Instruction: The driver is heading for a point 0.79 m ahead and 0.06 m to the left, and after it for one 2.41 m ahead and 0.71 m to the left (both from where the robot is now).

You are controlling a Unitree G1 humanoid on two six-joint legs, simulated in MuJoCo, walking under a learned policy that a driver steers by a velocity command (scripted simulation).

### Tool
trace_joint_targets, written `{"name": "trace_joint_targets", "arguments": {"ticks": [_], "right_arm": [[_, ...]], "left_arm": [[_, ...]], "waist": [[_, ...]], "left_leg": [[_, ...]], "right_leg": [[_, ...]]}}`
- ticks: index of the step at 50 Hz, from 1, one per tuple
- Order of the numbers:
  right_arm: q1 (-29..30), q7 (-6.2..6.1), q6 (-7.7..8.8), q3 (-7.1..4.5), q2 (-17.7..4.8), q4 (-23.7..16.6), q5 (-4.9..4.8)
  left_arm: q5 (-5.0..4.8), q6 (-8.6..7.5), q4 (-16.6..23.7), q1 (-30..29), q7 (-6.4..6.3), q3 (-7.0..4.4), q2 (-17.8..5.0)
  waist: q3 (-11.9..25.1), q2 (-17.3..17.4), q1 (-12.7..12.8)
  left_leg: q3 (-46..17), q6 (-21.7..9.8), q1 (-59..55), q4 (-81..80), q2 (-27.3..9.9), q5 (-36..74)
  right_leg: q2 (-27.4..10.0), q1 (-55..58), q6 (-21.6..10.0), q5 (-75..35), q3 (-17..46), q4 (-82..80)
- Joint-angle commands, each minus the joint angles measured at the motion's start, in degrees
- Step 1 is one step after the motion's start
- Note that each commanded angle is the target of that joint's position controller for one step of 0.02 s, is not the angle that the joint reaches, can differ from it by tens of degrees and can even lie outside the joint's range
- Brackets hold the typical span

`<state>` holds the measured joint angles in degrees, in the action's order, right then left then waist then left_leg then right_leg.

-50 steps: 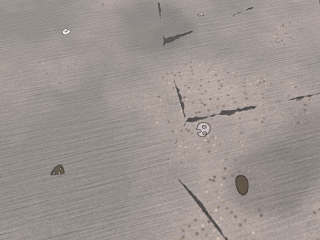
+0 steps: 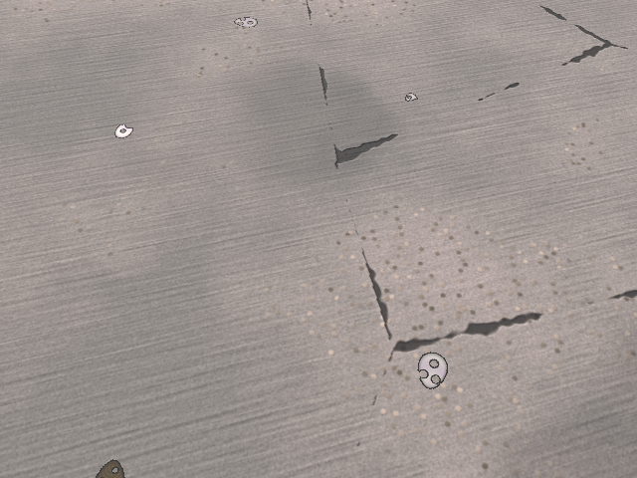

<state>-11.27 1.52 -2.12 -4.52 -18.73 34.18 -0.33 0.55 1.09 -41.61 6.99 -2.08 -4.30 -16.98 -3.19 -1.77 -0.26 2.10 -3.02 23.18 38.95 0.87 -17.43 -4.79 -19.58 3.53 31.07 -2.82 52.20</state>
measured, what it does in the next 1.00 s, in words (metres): walks ahead: right foot, then left foot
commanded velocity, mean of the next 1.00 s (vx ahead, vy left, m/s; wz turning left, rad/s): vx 0.63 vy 0.00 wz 0.26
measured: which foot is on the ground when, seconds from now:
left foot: down 0.00-0.38, up 0.40-0.84, down 0.86-1.00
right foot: up 0.00-0.36, down 0.38-0.86, up 0.88-1.00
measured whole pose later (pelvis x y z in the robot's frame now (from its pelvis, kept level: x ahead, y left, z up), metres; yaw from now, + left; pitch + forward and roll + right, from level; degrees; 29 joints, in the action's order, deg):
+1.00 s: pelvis +0.37 +0.18 +0.01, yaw +13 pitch +2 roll +2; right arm -12.5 1.2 5.5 -2.8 -15.1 38.1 0.5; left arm -3.0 -3.6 -46.1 21.8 -0.6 -2.3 -17.4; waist -2.1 -2.3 1.1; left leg 4.9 2.0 16.8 31.2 -2.2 -15.2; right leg -5.2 -26.4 -3.0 17.9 2.9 75.7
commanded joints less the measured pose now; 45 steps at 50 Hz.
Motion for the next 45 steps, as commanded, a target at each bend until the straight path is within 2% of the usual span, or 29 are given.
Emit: {"name": "trace_joint_targets", "arguments": {"ticks": [1,2,3,5,7,9,11,13,15,17,18,19,20,21,22,23,24,27,29,32,35,37,39,40,41,42,43,44,45], "right_arm": [[-7.5,-0.45,2.78,-3.4,-12.6,-3.8,1.6],[-4.2,-1.09,2.89,-3.23,-11.0,-3.9,0.06],[-0.9,-1.83,2.3,-2.81,-9.8,-4.7,-1.08],[2.1,-3.06,1.14,-2.47,-9.2,-5.8,-0.7],[1.4,-3.84,0.51,-2.8,-9.5,-6.0,-0.52],[0.0,-4.35,0.47,-2.89,-9.6,-5.8,-1.45],[-0.4,-4.16,1.02,-3.05,-10.8,-5.8,-1.45],[-1.0,-3.81,1.56,-2.91,-10.6,-5.7,-1.43],[-0.3,-3.39,1.86,-2.08,-8.8,-5.9,-1.37],[0.7,-2.94,1.9,-0.99,-6.6,-6.1,-1.15],[0.5,-2.79,1.99,-0.27,-4.8,-6.0,-0.89],[0.8,-2.69,2.31,0.77,-1.6,-6.2,-0.76],[1.0,-2.65,2.99,2.45,3.4,-6.8,-0.25],[0.9,-2.42,4.16,1.85,0.9,-10.6,-3.1],[3.3,-2.4,4.75,1.02,-3.5,-9.4,-3.25],[3.9,-2.14,5.07,0.51,-4.8,-8.4,-2.37],[3.0,-1.92,5.27,0.73,-3.9,-7.4,-1.2],[4.7,-1.37,6.12,1.15,-1.8,-7.3,-0.96],[6.1,-1.21,6.31,1.48,-0.9,-7.4,-1.06],[10.6,-0.53,6.78,2.03,0.5,-8.2,-0.88],[18.0,1.15,8.07,2.83,2.8,-10.2,-1.24],[19.3,2.3,8.9,2.68,2.4,-10.5,-1.82],[18.5,2.7,9.42,1.95,0.5,-10.1,-1.92],[16.6,2.48,9.51,1.21,-1.3,-9.9,-2.08],[11.7,1.87,9.39,0.04,-3.8,-9.1,-2.44],[0.2,0.79,8.9,-1.43,-6.5,-6.5,-2.84],[-14.3,-0.61,7.89,-2.47,-9.3,-3.8,-2.4],[-19.3,-0.25,7.67,-3.49,-15.7,-1.4,-0.15],[-19.7,-0.19,7.86,-2.48,-10.9,-1.0,0.62]], "left_arm": [[-0.25,-2.06,7.1,-4.7,0.43,-0.99,-5.7],[-0.3,-2.1,6.2,-4.2,0.09,-1.09,-5.8],[0.2,-2.04,5.8,-4.0,-0.44,-1.32,-6.4],[0.17,-1.99,5.0,-3.0,-0.12,-1.29,-5.7],[-0.32,-2.16,4.3,-2.8,0.34,-0.78,-4.1],[-0.83,-2.68,4.2,-3.0,1.28,-0.48,-4.0],[-1.43,-3.74,4.9,-4.7,2.33,-0.75,-5.0],[-1.81,-5.21,5.3,-5.7,2.88,-0.98,-5.6],[-1.97,-6.42,4.7,-3.8,3.16,-1.07,-5.4],[-2.09,-7.35,3.4,0.8,3.2,-1.27,-4.7],[-1.87,-7.68,2.1,4.6,3.12,-1.49,-4.5],[-1.42,-8.1,0.6,10.9,2.92,-1.89,-5.6],[-0.22,-8.26,0.3,16.4,2.86,-1.86,-7.9],[1.75,-8.49,0.6,13.8,3.68,-3.13,-13.6],[0.3,-8.64,1.5,11.6,3.57,-2.69,-10.9],[-0.45,-8.4,1.3,12.4,3.1,-1.88,-8.4],[-0.61,-8.18,1.6,13.4,2.93,-1.29,-7.5],[-0.35,-8.21,0.2,15.4,2.3,-0.05,-6.1],[-0.52,-8.1,-1.0,17.3,2.03,0.64,-5.3],[-0.95,-7.6,-3.1,20.9,1.8,1.43,-4.8],[-1.56,-6.69,-5.1,25.1,1.6,2.28,-4.1],[-2.07,-6.1,-5.3,24.7,1.15,2.11,-5.6],[-2.56,-5.52,-5.8,24.3,0.95,1.67,-7.3],[-2.37,-5.32,-6.3,24.4,0.96,1.46,-8.1],[-1.7,-5.14,-6.8,24.4,1.03,1.23,-9.0],[-0.71,-5.0,-6.6,23.1,1.12,1.27,-9.3],[0.87,-5.49,-4.1,21.2,1.26,1.91,-7.2],[-0.92,-7.13,-1.1,28.3,1.45,4.4,3.6],[-4.84,-8.1,-0.6,24.3,1.28,3.19,-1.2]], "waist": [[13.4,10.9,-3.7],[10.5,6.2,-1.8],[8.9,4.9,-0.5],[8.9,6.5,1.3],[9.9,6.9,1.0],[11.4,7.6,0.2],[8.5,11.7,-0.4],[6.6,12.4,-0.7],[6.6,12.9,-0.2],[6.1,12.1,2.2],[6.0,10.9,3.9],[6.8,6.1,6.2],[7.7,-3.4,6.6],[0.7,-14.4,3.0],[-4.4,-8.7,3.6],[-4.3,-4.4,3.9],[-1.9,-2.4,3.5],[-2.3,-5.0,3.4],[-2.7,-5.5,3.6],[-3.7,-5.1,5.5],[-5.9,-4.7,8.1],[-6.5,-5.6,7.4],[-6.2,-7.1,5.6],[-4.6,-8.5,3.8],[-0.6,-9.9,0.2],[6.6,-10.1,-6.8],[17.6,-6.7,-13.8],[33.0,18.8,-8.0],[31.1,22.8,-9.3]], "left_leg": [[-34.4,-17.6,-25.7,-17.9,-20.2,35.7],[-29.7,-14.0,-22.5,-17.8,-16.4,30.1],[-27.0,-11.5,-19.7,-17.9,-14.2,27.3],[-23.7,-9.5,-14.0,-18.3,-10.2,26.5],[-24.1,-9.3,-14.1,-18.0,-9.1,24.9],[-27.2,-9.2,-12.3,-21.8,-7.9,-3.6],[-32.0,-9.7,-8.9,-24.9,-8.3,-17.4],[-33.9,-9.4,-7.1,-24.6,-8.1,-19.0],[-32.9,-8.5,-5.1,-22.7,-7.8,-17.3],[-31.3,-7.1,0.4,-19.9,-6.7,-18.7],[-29.2,-5.6,3.7,-16.6,-5.0,-19.9],[-24.7,-2.9,10.3,-5.8,-1.4,-20.2],[-15.4,0.4,16.1,14.3,4.6,-16.3],[-14.5,-0.2,32.0,22.2,3.1,-13.3],[-14.5,0.0,36.7,27.4,-0.4,-8.0],[-14.2,0.0,37.3,29.3,-0.9,-2.7],[-13.3,0.0,34.8,29.4,-1.5,0.0],[-10.1,1.5,31.3,26.9,-2.8,8.5],[-7.6,2.7,31.6,25.4,-4.0,12.4],[-4.4,3.9,30.8,18.6,-5.3,17.3],[-1.8,4.8,24.2,7.3,-4.5,19.8],[-1.8,4.9,17.4,0.2,-3.2,19.5],[-1.7,4.6,9.1,-5.5,-1.4,16.4],[-1.5,3.9,4.0,-6.7,-0.4,13.9],[-0.6,2.5,-4.1,-7.3,1.1,9.5],[0.0,1.0,-19.8,-6.3,1.2,7.7],[-9.4,-0.9,-43.2,-1.2,-8.8,1.8],[-40.5,-8.2,-59.4,-11.6,-25.0,-26.6],[-52.2,-7.8,-53.7,-24.2,-25.6,-37.0]], "right_leg": [[5.7,-23.2,-0.4,5.5,10.1,23.6],[4.5,-23.1,-0.9,0.4,10.2,20.4],[3.7,-22.2,-0.8,-3.9,10.3,15.9],[5.6,-15.8,0.2,-9.1,9.3,9.7],[7.6,-13.9,1.2,-11.2,9.3,2.8],[7.9,-11.0,1.0,-14.3,9.6,-4.7],[8.6,-9.4,0.4,-13.4,9.4,-9.5],[8.8,-7.0,-0.3,-12.4,9.7,-13.6],[7.8,-1.7,-0.8,-14.0,8.2,-16.7],[6.8,7.8,-2.1,-18.6,5.9,-22.0],[6.0,13.8,-3.2,-18.8,5.2,-25.2],[0.9,22.2,-4.8,-13.7,11.3,-28.7],[-9.5,25.6,-8.0,0.7,26.2,-33.9],[-17.6,22.0,-15.7,21.8,49.7,-42.6],[-18.2,20.2,-17.2,21.9,48.6,-43.3],[-15.8,20.5,-15.5,15.7,41.5,-41.3],[-12.8,20.1,-13.9,11.7,36.0,-40.7],[-8.6,16.3,-13.3,2.8,26.4,-43.6],[-8.2,15.7,-14.1,-2.2,23.1,-45.1],[-8.0,17.1,-14.0,-11.3,17.6,-46.5],[-7.9,15.8,-14.4,-18.7,15.5,-47.6],[-8.4,15.1,-14.3,-20.6,14.6,-47.7],[-9.3,15.5,-13.7,-25.6,14.6,-46.0],[-9.8,16.5,-13.1,-36.0,14.6,-42.8],[-9.4,17.1,-12.2,-51.0,13.4,-35.3],[-7.1,11.8,-10.6,-58.9,10.8,-21.6],[-4.8,-4.0,-8.9,-46.3,11.6,-2.2],[4.0,-20.4,-6.7,-5.0,10.8,19.1],[3.0,-24.9,-7.0,-4.8,14.4,27.6]]}}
